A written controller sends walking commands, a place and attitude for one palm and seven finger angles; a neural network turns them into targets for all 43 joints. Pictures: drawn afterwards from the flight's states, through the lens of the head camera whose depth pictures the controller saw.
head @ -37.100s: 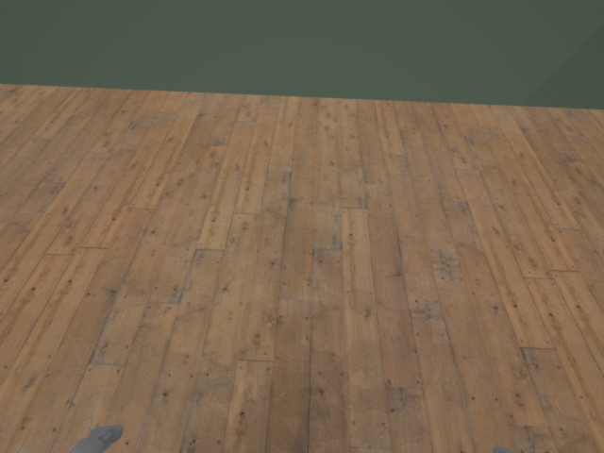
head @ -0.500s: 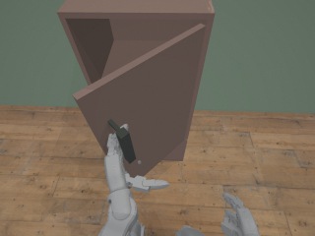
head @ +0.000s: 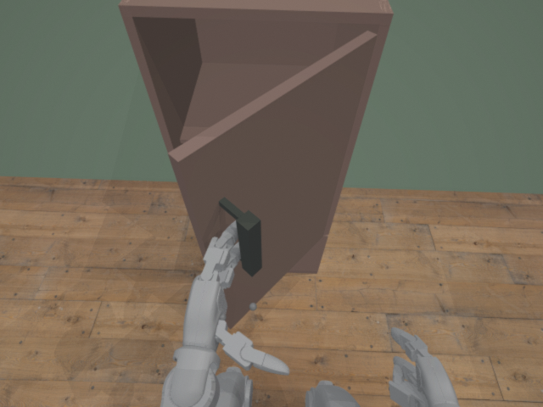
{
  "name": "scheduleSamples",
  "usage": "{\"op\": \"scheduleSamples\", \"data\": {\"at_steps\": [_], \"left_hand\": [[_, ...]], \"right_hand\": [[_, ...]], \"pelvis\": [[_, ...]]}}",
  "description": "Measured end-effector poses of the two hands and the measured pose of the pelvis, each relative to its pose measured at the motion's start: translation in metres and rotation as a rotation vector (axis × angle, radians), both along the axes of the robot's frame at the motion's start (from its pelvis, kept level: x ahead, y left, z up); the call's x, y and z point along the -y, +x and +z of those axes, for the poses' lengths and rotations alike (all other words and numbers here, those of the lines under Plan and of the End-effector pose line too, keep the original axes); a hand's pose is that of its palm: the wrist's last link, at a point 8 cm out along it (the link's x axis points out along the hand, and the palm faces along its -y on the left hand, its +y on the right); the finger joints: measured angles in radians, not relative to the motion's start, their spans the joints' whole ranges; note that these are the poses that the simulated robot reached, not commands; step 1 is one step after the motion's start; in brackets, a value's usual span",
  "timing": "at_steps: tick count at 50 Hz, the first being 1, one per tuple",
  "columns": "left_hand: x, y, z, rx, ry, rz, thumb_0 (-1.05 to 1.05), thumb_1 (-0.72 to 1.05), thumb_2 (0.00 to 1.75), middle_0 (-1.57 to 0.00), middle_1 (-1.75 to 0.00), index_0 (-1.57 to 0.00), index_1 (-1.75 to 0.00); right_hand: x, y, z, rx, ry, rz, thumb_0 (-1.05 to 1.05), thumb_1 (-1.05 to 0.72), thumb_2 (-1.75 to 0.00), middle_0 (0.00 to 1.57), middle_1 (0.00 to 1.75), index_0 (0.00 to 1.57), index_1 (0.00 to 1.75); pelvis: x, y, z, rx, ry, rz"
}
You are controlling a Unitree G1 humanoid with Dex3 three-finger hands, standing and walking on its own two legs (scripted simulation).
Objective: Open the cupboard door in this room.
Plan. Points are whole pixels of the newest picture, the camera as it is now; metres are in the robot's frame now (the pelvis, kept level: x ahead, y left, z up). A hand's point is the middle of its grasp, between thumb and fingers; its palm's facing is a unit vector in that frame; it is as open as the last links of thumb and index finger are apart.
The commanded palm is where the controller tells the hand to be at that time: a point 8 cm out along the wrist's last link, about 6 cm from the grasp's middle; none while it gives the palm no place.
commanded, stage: slide the hand sideways off the handle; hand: left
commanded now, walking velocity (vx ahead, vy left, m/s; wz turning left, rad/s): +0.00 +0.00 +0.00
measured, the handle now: (240, 238) +0.34 +0.07 +0.06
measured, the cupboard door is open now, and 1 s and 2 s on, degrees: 48 48 48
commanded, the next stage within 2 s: draw the hand back to the body in 0.74 s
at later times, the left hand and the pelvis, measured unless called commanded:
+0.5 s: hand (222, 322) +0.23 +0.08 +0.05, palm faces -0.02 -1.00 +0.02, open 16.1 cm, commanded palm +0.19 +0.14 +0.05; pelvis +0.02 +0.00 +0.00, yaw +0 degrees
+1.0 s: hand (181, 339) +0.20 +0.12 +0.07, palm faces -0.01 -1.00 -0.05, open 16.3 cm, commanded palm +0.17 +0.18 +0.08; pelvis +0.01 -0.02 -0.01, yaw +0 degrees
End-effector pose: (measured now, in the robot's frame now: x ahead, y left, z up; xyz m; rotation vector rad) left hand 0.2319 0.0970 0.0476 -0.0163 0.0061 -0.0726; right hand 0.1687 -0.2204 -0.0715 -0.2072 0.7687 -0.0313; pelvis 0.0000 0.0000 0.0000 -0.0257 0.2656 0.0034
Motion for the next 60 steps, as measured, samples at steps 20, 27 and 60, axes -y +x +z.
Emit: {"op": "scheduleSamples", "data": {"at_steps": [20,27,60], "left_hand": [[-0.026,-0.013,0.004,-0.061,-0.004,0.030,-0.01,-0.50,0.30,-0.15,-0.30,-0.19,-0.32],[-0.040,-0.031,0.004,-0.081,0.008,0.058,-0.01,-0.50,0.30,-0.16,-0.31,-0.20,-0.33],[-0.100,-0.060,0.061,-0.040,0.058,0.065,-0.01,-0.50,0.30,-0.15,-0.30,-0.15,-0.30]], "right_hand": [[-0.016,0.025,0.002,0.013,0.023,0.020,0.02,-0.91,-0.90,0.20,0.30,0.20,0.30],[-0.003,0.034,0.002,0.027,0.013,0.012,0.02,-0.91,-0.90,0.20,0.30,0.20,0.30],[0.019,0.012,0.032,0.103,-0.014,-0.080,0.02,-0.91,-0.90,0.20,0.30,0.20,0.30]], "pelvis": [[-0.003,0.018,0.002,-0.021,-0.005,-0.002],[0.004,0.024,0.000,-0.028,-0.002,-0.002],[0.014,0.013,0.021,0.062,-0.013,0.015]]}}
